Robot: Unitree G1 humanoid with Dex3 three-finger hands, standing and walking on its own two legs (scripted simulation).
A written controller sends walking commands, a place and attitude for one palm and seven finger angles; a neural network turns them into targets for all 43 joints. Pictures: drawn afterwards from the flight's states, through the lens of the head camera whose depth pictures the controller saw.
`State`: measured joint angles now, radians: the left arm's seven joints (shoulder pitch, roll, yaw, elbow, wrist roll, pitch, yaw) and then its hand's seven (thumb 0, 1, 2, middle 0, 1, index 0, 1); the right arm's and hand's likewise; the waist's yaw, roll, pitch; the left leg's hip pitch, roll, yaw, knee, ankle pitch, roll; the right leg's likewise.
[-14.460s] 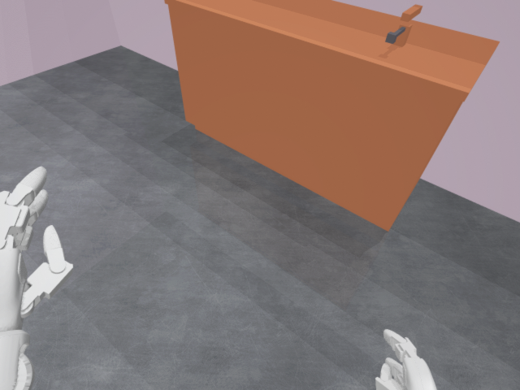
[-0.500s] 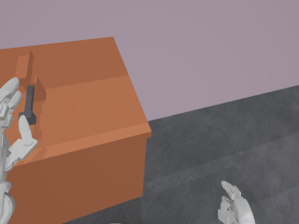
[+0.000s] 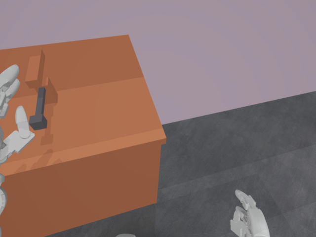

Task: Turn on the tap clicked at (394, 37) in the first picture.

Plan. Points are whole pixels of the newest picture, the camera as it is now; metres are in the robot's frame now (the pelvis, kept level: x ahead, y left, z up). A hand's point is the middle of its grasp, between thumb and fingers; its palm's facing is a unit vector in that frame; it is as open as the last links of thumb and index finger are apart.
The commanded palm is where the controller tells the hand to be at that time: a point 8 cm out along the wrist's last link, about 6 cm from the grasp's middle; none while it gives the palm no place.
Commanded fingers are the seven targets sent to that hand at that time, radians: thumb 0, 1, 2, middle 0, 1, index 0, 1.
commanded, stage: come to a stop and stand still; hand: left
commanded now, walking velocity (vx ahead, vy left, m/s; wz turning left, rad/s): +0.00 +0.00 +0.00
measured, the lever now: (38, 122) +0.33 +0.34 +0.09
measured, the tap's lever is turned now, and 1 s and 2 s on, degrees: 0 0 0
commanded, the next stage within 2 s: look again from close up in 0.86 s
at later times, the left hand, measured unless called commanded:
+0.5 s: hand (1, 140) +0.22 +0.30 +0.18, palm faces +0.39 -0.83 -0.39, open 7.4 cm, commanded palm +0.16 +0.33 +0.18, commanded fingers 0.00 0.90 0.90 -0.20 -0.30 -0.20 -0.30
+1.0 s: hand (6, 140) +0.23 +0.31 +0.17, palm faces +0.35 -0.85 -0.38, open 7.4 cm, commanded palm +0.18 +0.34 +0.18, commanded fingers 0.00 0.90 0.90 -0.20 -0.30 -0.20 -0.30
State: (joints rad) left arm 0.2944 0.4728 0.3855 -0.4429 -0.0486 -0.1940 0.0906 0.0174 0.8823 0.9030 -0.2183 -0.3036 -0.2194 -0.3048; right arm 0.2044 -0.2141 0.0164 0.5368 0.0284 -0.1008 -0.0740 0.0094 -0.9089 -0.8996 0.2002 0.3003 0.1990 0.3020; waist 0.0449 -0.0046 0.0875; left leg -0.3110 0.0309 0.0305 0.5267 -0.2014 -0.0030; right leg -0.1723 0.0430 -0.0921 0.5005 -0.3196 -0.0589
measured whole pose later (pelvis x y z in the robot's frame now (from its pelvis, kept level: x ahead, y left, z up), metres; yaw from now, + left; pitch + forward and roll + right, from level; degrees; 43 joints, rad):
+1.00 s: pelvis +0.01 +0.07 +0.01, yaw -2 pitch +0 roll -2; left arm 0.45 0.37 0.36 -0.51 -0.04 -0.17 0.12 0.01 0.89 0.90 -0.21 -0.30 -0.21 -0.30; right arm 0.15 -0.21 0.02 0.55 -0.01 -0.08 -0.04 0.01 -0.91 -0.90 0.20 0.30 0.20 0.30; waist 0.02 0.00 0.05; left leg -0.27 -0.02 0.10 0.45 -0.19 0.09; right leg -0.12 -0.01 -0.03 0.36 -0.24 0.03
